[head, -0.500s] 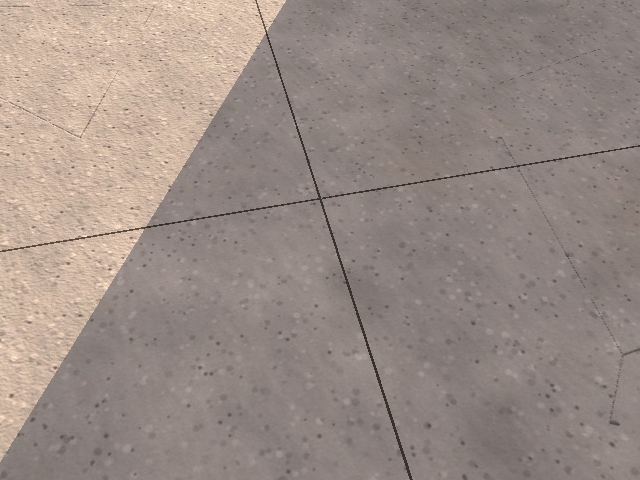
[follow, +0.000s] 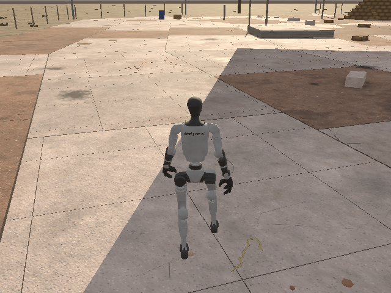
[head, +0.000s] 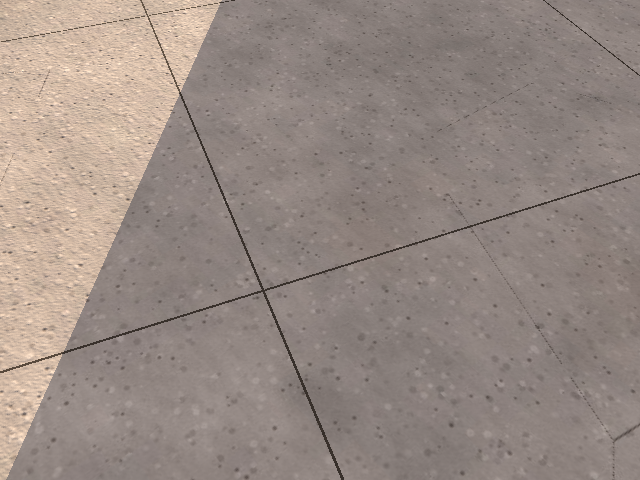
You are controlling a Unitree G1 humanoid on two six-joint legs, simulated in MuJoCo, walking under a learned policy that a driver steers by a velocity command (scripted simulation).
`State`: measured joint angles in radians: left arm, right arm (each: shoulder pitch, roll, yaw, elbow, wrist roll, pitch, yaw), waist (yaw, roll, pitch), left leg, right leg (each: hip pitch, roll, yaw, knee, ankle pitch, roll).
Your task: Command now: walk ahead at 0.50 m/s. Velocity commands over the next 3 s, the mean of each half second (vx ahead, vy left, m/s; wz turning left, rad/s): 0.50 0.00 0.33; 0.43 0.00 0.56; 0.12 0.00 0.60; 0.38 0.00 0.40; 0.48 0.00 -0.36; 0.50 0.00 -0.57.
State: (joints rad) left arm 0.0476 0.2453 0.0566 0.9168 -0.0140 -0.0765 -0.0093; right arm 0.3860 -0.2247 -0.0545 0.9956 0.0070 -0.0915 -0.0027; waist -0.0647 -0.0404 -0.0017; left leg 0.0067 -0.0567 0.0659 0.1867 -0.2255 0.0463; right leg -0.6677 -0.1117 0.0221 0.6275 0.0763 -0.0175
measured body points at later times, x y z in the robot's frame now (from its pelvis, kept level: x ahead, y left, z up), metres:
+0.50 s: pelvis +0.28 -0.04 +0.00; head +0.29 -0.04 +0.45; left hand +0.24 +0.22 -0.14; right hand +0.47 -0.28 -0.12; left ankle +0.41 +0.16 -0.68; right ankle +0.24 -0.15 -0.75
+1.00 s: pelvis +0.53 +0.08 +0.00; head +0.56 +0.12 +0.45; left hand +0.58 +0.41 -0.10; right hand +0.73 -0.14 -0.11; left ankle +0.48 +0.13 -0.75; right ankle +0.75 -0.01 -0.69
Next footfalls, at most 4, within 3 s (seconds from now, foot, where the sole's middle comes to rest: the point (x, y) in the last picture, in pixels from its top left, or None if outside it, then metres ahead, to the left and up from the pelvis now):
0.14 right None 0.28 -0.15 -0.78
0.68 left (239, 477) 0.52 0.15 -0.78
1.14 right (263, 352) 0.81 0.10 -0.78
1.58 left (203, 455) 0.57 0.22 -0.78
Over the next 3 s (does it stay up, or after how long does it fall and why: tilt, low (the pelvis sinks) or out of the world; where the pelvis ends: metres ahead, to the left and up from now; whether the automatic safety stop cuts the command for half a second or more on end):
stays up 1.12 0.68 -0.02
